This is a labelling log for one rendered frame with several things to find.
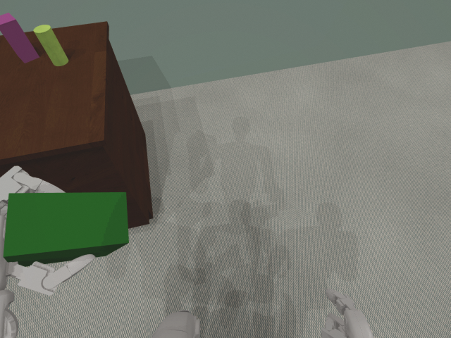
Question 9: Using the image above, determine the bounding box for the robot right hand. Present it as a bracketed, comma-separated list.
[321, 288, 374, 338]

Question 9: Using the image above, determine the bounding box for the sponge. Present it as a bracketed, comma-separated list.
[4, 192, 129, 267]

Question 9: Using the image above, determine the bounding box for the robot left thigh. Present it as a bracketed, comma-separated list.
[152, 312, 200, 338]

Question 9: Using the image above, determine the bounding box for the table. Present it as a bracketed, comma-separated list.
[0, 21, 153, 229]

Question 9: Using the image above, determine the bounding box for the robot left forearm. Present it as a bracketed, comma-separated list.
[0, 290, 18, 338]

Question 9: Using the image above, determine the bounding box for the robot left hand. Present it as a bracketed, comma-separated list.
[0, 166, 95, 296]

